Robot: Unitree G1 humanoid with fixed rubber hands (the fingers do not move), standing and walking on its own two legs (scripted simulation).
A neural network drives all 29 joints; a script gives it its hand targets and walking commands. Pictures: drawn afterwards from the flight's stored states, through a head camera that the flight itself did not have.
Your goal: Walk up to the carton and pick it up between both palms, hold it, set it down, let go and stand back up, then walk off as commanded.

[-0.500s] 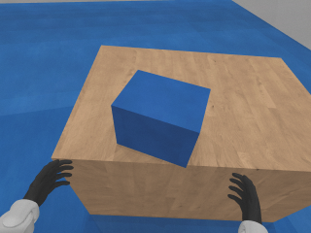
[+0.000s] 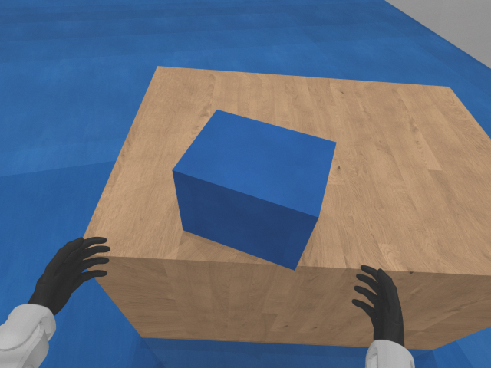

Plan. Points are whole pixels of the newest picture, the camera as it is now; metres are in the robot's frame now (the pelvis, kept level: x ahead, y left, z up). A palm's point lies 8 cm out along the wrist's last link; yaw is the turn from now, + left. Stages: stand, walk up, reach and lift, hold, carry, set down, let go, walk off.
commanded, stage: reach and lift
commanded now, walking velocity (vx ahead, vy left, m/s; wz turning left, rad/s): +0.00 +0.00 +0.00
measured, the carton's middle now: (255, 188) +0.45 +0.00 +0.00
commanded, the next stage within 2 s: none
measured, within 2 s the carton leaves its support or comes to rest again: neither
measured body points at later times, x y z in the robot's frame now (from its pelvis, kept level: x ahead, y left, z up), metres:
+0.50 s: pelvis +0.01 +0.00 +0.00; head +0.03 +0.02 +0.45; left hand +0.29 +0.28 +0.07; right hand +0.25 -0.16 +0.06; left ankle +0.01 +0.11 -0.74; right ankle -0.03 -0.15 -0.74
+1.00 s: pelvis +0.00 +0.00 +0.00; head +0.01 +0.02 +0.45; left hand +0.39 +0.26 +0.12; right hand +0.32 -0.18 +0.11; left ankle +0.01 +0.11 -0.74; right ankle -0.03 -0.15 -0.74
